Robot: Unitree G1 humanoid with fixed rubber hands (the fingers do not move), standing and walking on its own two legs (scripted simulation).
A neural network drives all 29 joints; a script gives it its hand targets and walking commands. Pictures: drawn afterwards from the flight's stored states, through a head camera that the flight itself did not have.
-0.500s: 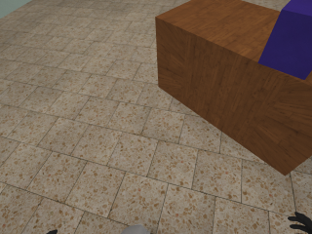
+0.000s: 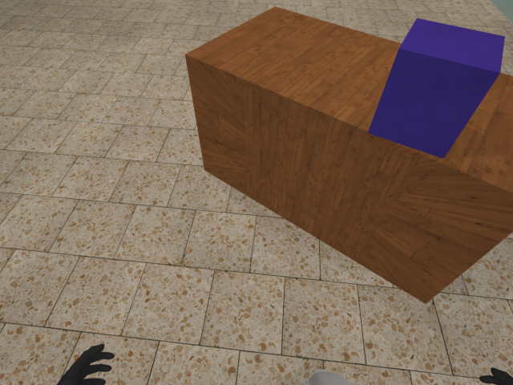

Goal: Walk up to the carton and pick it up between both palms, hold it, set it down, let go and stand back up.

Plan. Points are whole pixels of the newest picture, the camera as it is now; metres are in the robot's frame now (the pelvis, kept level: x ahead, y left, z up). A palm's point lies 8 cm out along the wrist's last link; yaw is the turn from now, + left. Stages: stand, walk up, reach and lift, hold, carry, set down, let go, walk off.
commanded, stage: walk up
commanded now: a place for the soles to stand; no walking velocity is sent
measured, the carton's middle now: (430, 88) +0.82 -0.42 +0.01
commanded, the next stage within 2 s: none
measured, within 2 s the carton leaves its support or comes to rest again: neither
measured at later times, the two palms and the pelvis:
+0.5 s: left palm (120, 296) +0.27 +0.29 -0.10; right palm out of the picture +0.18 -0.37 -0.07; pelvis +0.14 -0.02 -0.01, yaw -10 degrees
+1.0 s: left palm (182, 231) +0.41 +0.19 -0.08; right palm out of the picture +0.22 -0.45 -0.07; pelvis +0.23 -0.09 -0.01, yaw -19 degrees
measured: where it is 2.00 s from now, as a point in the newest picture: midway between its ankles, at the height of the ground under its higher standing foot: (317, 341)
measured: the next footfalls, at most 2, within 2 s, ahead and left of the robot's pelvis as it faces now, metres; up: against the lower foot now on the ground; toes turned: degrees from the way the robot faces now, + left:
right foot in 0.06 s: +0.13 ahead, -0.14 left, +0.00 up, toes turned -1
left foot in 0.46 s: +0.26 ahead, +0.05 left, +0.00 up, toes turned -4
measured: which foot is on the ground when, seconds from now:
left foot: down 0.00-0.06, up 0.08-0.44, down 0.46-1.00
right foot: up 0.00-0.04, down 0.06-0.48, up 0.50-1.00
